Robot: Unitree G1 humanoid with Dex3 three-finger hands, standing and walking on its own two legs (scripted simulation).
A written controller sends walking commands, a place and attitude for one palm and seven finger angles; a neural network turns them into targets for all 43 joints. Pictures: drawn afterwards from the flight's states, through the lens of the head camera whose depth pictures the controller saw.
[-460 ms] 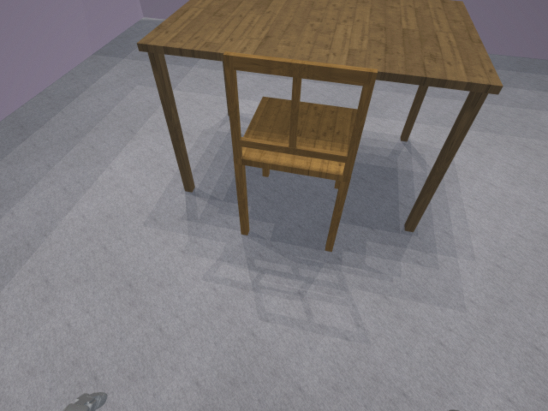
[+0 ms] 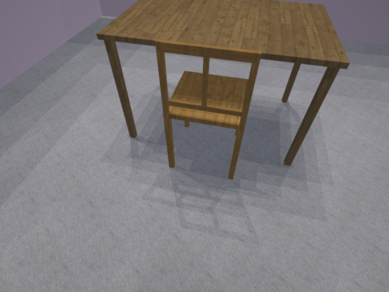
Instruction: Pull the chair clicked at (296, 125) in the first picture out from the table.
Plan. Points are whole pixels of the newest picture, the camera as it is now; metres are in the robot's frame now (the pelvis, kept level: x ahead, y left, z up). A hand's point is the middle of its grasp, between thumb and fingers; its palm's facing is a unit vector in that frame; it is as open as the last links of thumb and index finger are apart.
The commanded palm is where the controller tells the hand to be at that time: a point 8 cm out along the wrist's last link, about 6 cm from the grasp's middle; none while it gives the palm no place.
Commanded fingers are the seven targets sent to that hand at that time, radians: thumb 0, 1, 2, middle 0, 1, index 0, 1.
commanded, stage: stand and wait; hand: left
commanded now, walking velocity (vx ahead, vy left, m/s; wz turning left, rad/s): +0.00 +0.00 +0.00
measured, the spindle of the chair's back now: (205, 82) +0.96 +0.01 -0.10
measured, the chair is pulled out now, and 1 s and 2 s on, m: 0.00 0.00 0.00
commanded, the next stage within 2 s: look at it before walking up in 0.36 s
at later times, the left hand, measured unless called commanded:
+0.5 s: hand out of the picture +0.08 +0.24 -0.15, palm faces -0.04 -0.94 -0.35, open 7.4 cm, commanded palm none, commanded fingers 0.00 0.90 0.90 -0.20 -0.30 -0.20 -0.30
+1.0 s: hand out of the picture +0.07 +0.24 -0.15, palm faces -0.03 -0.94 -0.34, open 7.4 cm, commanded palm none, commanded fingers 0.00 0.90 0.90 -0.20 -0.30 -0.20 -0.30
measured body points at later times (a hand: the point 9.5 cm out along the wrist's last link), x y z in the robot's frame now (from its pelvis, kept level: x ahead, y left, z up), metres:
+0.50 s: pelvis -0.01 -0.01 +0.00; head -0.01 -0.01 +0.45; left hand +0.08 +0.29 -0.12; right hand +0.06 -0.30 -0.13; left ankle +0.00 +0.12 -0.74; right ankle +0.00 -0.12 -0.74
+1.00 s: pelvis +0.00 -0.01 +0.00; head +0.00 -0.01 +0.45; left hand +0.07 +0.29 -0.13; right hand +0.08 -0.31 -0.13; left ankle +0.00 +0.12 -0.74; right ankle +0.00 -0.12 -0.74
